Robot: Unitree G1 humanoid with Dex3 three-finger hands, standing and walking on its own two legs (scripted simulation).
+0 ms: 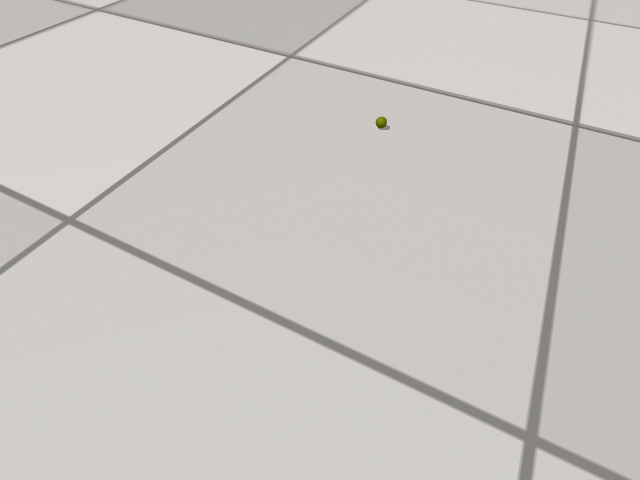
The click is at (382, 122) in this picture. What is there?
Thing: free ball
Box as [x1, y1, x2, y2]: [376, 117, 386, 127]
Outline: 377,118 376,125 378,127 383,127 386,123 385,118
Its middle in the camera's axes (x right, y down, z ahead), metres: +0.35 -0.70 +2.28
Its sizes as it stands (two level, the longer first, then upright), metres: 0.064 0.064 0.064
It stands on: the floor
